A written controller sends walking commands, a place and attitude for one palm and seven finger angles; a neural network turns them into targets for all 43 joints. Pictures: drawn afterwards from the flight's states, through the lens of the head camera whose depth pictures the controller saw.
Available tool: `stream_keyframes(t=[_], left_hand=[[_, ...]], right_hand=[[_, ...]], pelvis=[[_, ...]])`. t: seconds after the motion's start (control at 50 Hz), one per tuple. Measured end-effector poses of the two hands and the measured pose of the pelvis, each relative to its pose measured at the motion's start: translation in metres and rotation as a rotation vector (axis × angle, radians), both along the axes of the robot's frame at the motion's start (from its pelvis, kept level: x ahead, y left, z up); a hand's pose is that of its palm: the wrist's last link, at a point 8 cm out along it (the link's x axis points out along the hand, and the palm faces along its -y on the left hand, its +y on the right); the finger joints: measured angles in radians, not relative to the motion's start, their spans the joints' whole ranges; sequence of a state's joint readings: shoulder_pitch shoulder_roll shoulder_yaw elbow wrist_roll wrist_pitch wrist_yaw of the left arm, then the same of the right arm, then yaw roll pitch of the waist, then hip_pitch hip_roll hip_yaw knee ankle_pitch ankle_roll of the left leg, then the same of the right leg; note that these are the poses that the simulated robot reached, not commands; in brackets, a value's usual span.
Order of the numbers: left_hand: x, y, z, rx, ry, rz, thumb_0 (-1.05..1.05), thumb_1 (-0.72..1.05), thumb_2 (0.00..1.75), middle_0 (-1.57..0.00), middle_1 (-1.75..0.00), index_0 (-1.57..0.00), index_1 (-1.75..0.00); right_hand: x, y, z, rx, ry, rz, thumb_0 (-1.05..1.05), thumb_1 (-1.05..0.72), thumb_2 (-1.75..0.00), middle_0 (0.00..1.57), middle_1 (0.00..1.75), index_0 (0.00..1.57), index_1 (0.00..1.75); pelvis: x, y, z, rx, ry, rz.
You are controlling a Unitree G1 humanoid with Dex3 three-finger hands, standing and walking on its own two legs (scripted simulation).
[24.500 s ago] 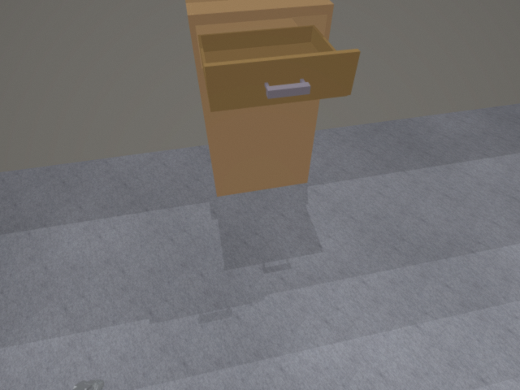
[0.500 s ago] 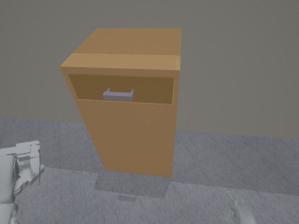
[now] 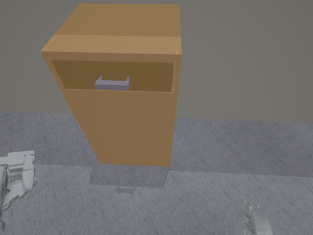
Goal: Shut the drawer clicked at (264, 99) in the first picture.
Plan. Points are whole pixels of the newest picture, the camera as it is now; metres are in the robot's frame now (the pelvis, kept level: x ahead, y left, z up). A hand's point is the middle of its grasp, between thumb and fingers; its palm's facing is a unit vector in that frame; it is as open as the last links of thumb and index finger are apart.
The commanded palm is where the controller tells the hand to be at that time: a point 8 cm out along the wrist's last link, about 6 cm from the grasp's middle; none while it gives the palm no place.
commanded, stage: step back with the hand held close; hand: left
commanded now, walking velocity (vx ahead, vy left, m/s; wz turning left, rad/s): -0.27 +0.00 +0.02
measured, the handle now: (113, 81) +0.63 +0.21 +0.01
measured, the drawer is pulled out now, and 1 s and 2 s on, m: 0.00 0.00 0.00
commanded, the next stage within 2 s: stop stepping back and stand still in 1.02 s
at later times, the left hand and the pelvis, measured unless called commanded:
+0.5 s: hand (0, 217) +0.13 +0.25 +0.16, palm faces +0.37 -0.79 -0.49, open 3.2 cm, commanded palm +0.05 +0.29 +0.17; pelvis -0.06 +0.01 -0.01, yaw +3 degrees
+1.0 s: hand out of the picture +0.04 +0.27 +0.17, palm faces +0.39 -0.79 -0.48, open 3.2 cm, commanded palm -0.03 +0.30 +0.17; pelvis -0.15 +0.02 -0.01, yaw +3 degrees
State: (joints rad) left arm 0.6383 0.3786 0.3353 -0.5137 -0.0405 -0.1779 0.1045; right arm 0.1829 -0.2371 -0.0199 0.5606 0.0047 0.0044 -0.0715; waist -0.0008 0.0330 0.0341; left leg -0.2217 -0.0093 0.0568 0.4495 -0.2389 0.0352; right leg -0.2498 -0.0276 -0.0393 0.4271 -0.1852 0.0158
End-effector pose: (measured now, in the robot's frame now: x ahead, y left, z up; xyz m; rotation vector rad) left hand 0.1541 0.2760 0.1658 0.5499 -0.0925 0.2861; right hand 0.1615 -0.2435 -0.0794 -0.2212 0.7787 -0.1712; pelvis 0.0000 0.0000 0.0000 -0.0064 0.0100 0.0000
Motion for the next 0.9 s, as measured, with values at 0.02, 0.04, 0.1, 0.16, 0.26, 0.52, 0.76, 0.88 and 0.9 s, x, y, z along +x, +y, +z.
stream_keyframes(t=[0.02,0.04,0.1,0.16,0.26,0.52,0.76,0.88,0.9], left_hand=[[-0.002,0.001,0.001,0.007,-0.004,-0.002,0.01,0.89,0.90,-1.40,-1.60,-1.40,-1.60],[-0.005,0.003,0.003,0.014,-0.012,-0.003,0.01,0.89,0.90,-1.40,-1.60,-1.40,-1.60],[-0.014,0.006,0.008,0.034,-0.045,-0.002,0.01,0.89,0.90,-1.40,-1.60,-1.40,-1.60],[-0.024,0.007,0.011,0.043,-0.077,0.003,0.01,0.89,0.90,-1.40,-1.60,-1.40,-1.60],[-0.042,0.005,0.009,0.039,-0.108,0.014,0.01,0.89,0.90,-1.41,-1.60,-1.40,-1.60],[-0.070,0.015,0.011,0.074,-0.170,0.000,0.01,0.89,0.90,-1.41,-1.60,-1.41,-1.60],[-0.104,-0.007,0.009,0.055,-0.155,-0.085,0.01,0.89,0.90,-1.41,-1.60,-1.41,-1.60],[-0.128,0.011,0.013,0.053,-0.224,-0.077,0.01,0.89,0.90,-1.41,-1.60,-1.41,-1.60],[-0.131,0.016,0.012,0.057,-0.234,-0.071,0.01,0.89,0.90,-1.41,-1.60,-1.41,-1.60]], right_hand=[[-0.002,0.001,0.000,-0.004,0.002,-0.001,0.01,-0.91,-0.90,0.21,0.30,0.20,0.30],[-0.005,0.002,0.000,-0.007,0.002,-0.001,0.02,-0.91,-0.90,0.20,0.30,0.20,0.30],[-0.010,0.006,0.002,-0.007,-0.010,0.006,0.02,-0.91,-0.90,0.20,0.30,0.20,0.30],[-0.014,0.011,0.003,0.000,-0.035,0.019,0.02,-0.91,-0.90,0.21,0.30,0.20,0.30],[-0.023,0.016,0.002,0.013,-0.069,0.039,0.01,-0.91,-0.90,0.21,0.30,0.20,0.30],[-0.070,0.014,0.002,-0.042,-0.029,0.032,0.01,-0.91,-0.90,0.21,0.30,0.21,0.30],[-0.083,0.009,0.001,-0.022,-0.058,0.054,0.02,-0.91,-0.90,0.21,0.30,0.21,0.30],[-0.109,0.010,0.006,-0.065,-0.051,0.020,0.01,-0.91,-0.90,0.21,0.30,0.21,0.30],[-0.115,0.011,0.006,-0.073,-0.052,0.019,0.01,-0.91,-0.90,0.21,0.30,0.21,0.30]], pelvis=[[-0.002,0.001,0.000,0.001,0.000,0.001],[-0.005,0.001,-0.001,0.002,0.000,0.001],[-0.013,0.003,-0.003,0.004,-0.002,0.001],[-0.022,0.003,-0.005,0.006,-0.006,0.002],[-0.038,0.001,-0.009,-0.002,-0.007,0.007],[-0.063,0.005,-0.010,-0.032,0.013,0.053],[-0.104,-0.004,-0.013,-0.035,0.015,0.033],[-0.122,0.009,-0.016,-0.048,0.005,0.045],[-0.126,0.012,-0.017,-0.053,0.002,0.043]])
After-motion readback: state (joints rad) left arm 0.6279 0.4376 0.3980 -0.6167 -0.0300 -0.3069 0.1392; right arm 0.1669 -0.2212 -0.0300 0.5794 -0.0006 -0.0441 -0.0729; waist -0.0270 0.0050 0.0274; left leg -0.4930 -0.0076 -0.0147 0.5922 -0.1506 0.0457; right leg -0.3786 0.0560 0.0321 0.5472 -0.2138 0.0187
